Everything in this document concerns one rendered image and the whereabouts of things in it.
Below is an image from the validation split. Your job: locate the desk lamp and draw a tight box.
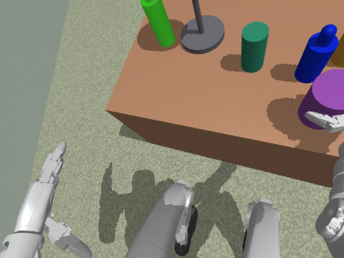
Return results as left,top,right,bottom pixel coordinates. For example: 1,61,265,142
180,0,225,54

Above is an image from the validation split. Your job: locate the right robot hand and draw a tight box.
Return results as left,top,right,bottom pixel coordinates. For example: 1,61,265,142
304,111,344,133

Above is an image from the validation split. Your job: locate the left robot arm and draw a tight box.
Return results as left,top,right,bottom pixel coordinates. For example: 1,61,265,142
0,231,45,258

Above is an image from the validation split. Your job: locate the right robot arm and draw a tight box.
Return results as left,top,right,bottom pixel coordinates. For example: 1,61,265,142
316,142,344,258

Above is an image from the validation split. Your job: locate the left robot hand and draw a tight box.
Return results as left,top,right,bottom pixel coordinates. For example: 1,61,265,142
14,140,92,258

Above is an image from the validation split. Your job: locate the left robot foot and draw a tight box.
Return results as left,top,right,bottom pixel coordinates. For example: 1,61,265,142
175,205,198,256

